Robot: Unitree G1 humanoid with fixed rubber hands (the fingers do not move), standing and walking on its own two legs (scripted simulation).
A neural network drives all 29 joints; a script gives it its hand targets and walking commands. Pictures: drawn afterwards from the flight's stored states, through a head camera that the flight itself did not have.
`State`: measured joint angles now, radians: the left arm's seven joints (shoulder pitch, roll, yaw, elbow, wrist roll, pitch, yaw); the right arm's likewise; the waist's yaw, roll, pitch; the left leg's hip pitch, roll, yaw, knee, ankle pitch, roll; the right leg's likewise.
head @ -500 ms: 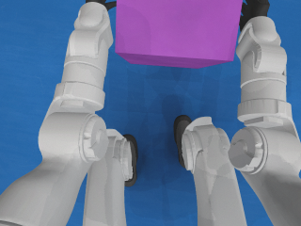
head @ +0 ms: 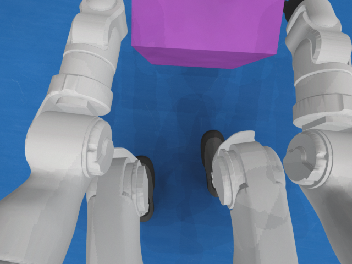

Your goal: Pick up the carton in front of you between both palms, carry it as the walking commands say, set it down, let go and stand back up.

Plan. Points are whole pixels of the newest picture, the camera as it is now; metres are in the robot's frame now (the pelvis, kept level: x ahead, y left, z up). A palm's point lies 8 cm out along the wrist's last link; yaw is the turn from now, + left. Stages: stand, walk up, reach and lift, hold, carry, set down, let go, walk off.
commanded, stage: set down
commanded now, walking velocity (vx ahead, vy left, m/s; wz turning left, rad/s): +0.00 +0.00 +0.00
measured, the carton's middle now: (200, 6) +0.55 -0.11 -0.24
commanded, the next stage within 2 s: none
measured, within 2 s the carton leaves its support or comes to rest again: rests again in 0.24 s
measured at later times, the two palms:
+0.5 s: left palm out of the picture +0.57 +0.04 -0.19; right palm (302, 7) +0.50 -0.27 -0.18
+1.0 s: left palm (90, 0) +0.57 +0.09 -0.21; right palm (297, 19) +0.49 -0.28 -0.21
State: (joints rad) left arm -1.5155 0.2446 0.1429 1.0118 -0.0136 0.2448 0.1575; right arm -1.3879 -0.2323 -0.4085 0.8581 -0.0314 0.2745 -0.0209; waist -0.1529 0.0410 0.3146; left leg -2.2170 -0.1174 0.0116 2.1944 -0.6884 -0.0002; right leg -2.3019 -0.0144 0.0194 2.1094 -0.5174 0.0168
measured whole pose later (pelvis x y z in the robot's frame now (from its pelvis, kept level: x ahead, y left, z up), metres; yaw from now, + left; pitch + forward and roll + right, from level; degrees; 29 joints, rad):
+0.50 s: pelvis -0.01 +0.00 -0.01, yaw +0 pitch +35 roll -2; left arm -1.60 0.23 0.19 1.04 0.05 0.22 0.05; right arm -1.47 -0.32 -0.47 0.98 -0.05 0.23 0.06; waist -0.14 0.02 0.46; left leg -2.19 -0.13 0.00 2.25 -0.67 0.00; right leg -2.26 -0.03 0.00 2.15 -0.51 0.02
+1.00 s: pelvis -0.01 +0.00 -0.02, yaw -1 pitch +33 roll -2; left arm -1.61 0.39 -0.01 1.12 -0.11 0.15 0.09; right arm -1.50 -0.37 -0.44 1.20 0.05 0.05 -0.04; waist -0.12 0.01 0.52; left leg -2.16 -0.12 -0.02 2.29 -0.71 -0.01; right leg -2.24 -0.02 -0.01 2.18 -0.53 0.01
